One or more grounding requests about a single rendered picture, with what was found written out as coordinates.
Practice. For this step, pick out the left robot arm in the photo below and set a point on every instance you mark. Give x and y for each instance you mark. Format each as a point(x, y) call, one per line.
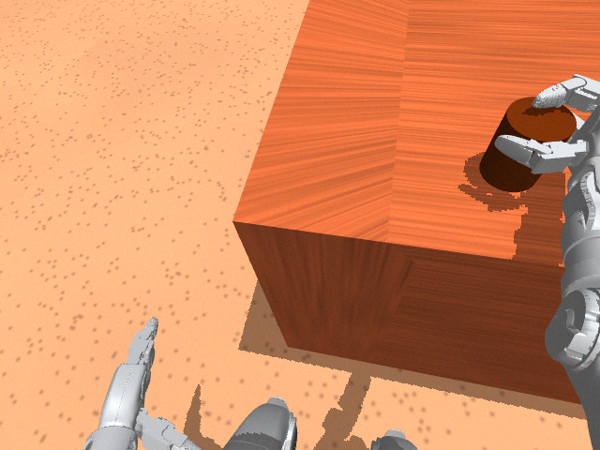
point(112, 438)

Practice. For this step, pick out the right robot arm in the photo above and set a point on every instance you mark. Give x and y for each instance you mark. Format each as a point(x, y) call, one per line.
point(573, 335)

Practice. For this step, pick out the right robot hand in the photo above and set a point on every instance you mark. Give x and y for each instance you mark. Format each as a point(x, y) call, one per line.
point(580, 93)

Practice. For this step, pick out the left robot hand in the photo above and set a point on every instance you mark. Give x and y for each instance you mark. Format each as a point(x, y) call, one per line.
point(124, 403)

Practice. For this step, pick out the can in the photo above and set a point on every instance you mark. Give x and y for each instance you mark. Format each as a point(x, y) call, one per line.
point(524, 121)

